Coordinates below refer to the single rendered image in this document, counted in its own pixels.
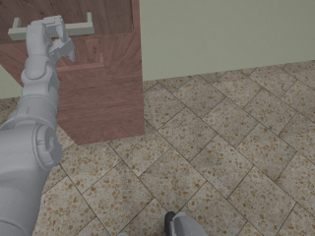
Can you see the robot left upper arm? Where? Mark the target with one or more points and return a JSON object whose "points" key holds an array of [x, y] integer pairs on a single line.
{"points": [[27, 155]]}

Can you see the drawer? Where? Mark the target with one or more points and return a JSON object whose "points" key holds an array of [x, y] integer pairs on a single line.
{"points": [[108, 16]]}

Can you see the left robot forearm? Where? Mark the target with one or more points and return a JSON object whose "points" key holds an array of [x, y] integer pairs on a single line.
{"points": [[39, 100]]}

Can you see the left robot hand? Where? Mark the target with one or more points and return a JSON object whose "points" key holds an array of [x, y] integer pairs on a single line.
{"points": [[39, 42]]}

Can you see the cabinet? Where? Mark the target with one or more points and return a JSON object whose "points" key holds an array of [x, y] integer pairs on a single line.
{"points": [[97, 106]]}

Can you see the handle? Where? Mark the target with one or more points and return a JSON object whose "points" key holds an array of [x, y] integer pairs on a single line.
{"points": [[18, 33], [80, 69]]}

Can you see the robot right foot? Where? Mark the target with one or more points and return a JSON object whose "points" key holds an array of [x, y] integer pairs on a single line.
{"points": [[168, 217]]}

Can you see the right robot thigh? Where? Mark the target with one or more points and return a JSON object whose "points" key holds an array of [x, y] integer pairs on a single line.
{"points": [[185, 226]]}

